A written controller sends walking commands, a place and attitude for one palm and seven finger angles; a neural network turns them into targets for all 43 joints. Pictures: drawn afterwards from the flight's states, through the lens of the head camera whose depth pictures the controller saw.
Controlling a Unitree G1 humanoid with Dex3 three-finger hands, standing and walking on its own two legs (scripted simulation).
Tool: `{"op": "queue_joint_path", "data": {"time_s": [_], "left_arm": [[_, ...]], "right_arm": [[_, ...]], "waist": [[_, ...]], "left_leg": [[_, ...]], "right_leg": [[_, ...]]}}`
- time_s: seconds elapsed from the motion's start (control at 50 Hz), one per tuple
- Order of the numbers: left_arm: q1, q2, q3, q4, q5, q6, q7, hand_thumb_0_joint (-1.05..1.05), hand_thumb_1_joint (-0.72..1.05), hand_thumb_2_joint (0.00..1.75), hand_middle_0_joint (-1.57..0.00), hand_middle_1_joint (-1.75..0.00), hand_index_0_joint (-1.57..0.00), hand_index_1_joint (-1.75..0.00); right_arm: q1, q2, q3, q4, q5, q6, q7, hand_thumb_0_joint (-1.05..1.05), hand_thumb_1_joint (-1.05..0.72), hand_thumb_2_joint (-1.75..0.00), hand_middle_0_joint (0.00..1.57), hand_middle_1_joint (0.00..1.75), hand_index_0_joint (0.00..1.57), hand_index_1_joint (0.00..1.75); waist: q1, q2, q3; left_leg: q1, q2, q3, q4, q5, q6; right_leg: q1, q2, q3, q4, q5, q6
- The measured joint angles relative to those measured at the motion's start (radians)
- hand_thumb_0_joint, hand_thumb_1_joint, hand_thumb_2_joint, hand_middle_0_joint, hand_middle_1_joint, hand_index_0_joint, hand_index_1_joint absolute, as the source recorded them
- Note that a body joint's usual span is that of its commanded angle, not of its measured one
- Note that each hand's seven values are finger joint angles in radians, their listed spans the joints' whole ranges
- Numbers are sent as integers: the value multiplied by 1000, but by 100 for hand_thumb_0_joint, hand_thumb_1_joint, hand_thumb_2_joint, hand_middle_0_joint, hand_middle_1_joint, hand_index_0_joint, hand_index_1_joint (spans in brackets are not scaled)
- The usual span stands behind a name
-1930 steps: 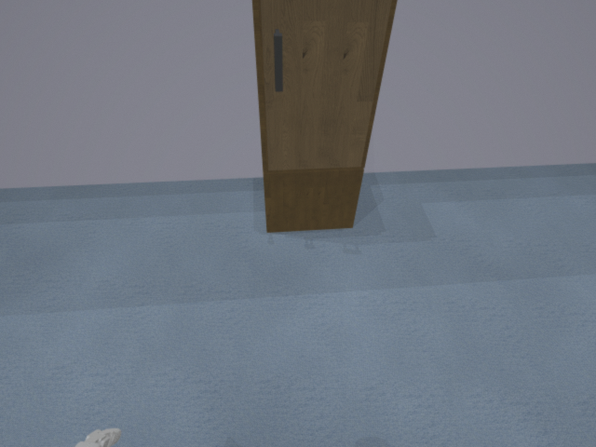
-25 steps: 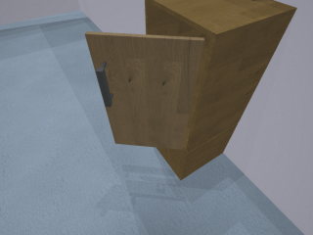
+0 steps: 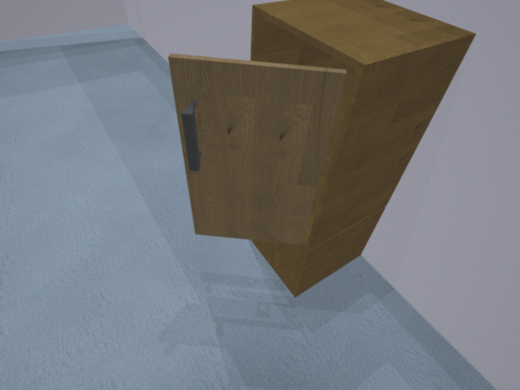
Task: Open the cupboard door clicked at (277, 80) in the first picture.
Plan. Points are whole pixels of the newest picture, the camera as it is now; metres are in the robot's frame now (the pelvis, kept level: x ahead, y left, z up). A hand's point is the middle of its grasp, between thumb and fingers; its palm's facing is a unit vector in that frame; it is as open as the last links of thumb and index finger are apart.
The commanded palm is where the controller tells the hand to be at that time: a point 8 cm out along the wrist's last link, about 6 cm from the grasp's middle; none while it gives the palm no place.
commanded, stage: come to a stop and stand still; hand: left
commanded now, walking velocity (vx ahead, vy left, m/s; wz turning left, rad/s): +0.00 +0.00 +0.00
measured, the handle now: (193, 136) +0.63 +0.19 +0.04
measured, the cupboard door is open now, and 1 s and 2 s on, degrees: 52 52 52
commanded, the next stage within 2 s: look again from close up in 0.30 s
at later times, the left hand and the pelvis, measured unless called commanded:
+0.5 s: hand out of the picture -0.03 +0.17 -0.18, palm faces +0.04 -0.99 -0.16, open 7.4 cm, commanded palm none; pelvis +0.00 +0.01 +0.00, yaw +0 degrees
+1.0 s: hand out of the picture +0.00 +0.17 -0.17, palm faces +0.03 -0.98 -0.17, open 7.4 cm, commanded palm none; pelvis +0.01 +0.00 +0.00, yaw +0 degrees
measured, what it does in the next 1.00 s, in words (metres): stands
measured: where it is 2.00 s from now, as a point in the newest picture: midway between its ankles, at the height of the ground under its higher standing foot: outside the picture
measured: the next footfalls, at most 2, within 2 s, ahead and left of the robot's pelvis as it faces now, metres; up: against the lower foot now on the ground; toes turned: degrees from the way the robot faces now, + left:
right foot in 1.78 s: +0.19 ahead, -0.11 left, +0.00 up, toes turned -6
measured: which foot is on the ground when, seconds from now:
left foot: down 0.00-1.00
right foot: down 0.00-1.00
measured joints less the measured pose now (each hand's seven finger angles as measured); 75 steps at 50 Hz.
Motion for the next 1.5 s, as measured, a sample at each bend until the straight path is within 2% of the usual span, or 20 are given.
{"op": "queue_joint_path", "data": {"time_s": [0.3,0.54,1.1,1.22,1.28,1.34,1.38,1.44,1.5], "left_arm": [[91,-61,-16,93,3,-6,8,0,91,90,-20,-30,-20,-29],[100,-118,-26,110,2,-19,16,0,91,90,-20,-30,-20,-29],[74,-121,-12,103,-1,-24,22,0,91,90,-20,-30,-20,-29],[115,-126,3,99,6,-15,10,0,91,90,-20,-30,-20,-29],[137,-127,14,93,1,-19,6,0,91,90,-20,-30,-20,-29],[158,-128,24,100,-1,-16,4,0,91,90,-20,-30,-20,-30],[172,-124,28,110,1,-5,1,0,91,90,-20,-30,-20,-29],[167,-128,28,124,12,10,-5,0,91,90,-20,-30,-20,-29],[124,-120,28,113,13,-1,-10,0,91,90,-20,-30,-20,-29]], "right_arm": [[-9,28,4,48,11,-6,-5,0,-90,-90,20,30,20,30],[-22,55,6,68,17,-11,-11,0,-92,-90,20,30,20,30],[14,86,10,97,15,-12,-14,0,-90,-90,20,30,20,30],[44,79,3,96,5,0,-11,0,-90,-90,20,30,20,30],[59,73,0,86,3,-3,-12,0,-90,-90,20,30,20,30],[75,67,-4,81,4,-11,-14,0,-90,-90,20,30,20,30],[88,70,-6,78,3,-21,-15,0,-90,-90,20,30,20,30],[105,72,-8,65,1,-45,-22,0,-90,-90,20,30,20,30],[123,89,4,65,5,-64,-32,0,-90,-90,20,30,20,30]], "waist": [[16,4,-4],[17,5,-7],[4,11,2],[14,13,-29],[19,12,-28],[18,6,-25],[19,-14,-34],[8,-13,-39],[-10,-10,-21]], "left_leg": [[8,-18,7,-41,25,13],[18,-16,8,-51,24,10],[35,-8,10,-57,15,2],[15,-4,7,7,-99,3],[-7,4,8,67,-145,3],[-6,13,21,103,-120,9],[12,-1,40,99,-117,26],[54,-6,67,54,-134,47],[113,-16,73,-51,-93,52]], "right_leg": [[3,-18,7,-29,21,18],[11,-15,8,-37,19,17],[26,-7,11,-44,12,10],[20,0,13,-11,-75,-3],[20,4,10,-2,-58,-8],[29,0,3,29,-70,2],[22,-14,19,79,-137,-11],[-68,-15,9,310,-217,-36],[-168,-28,-11,470,-156,-31]]}}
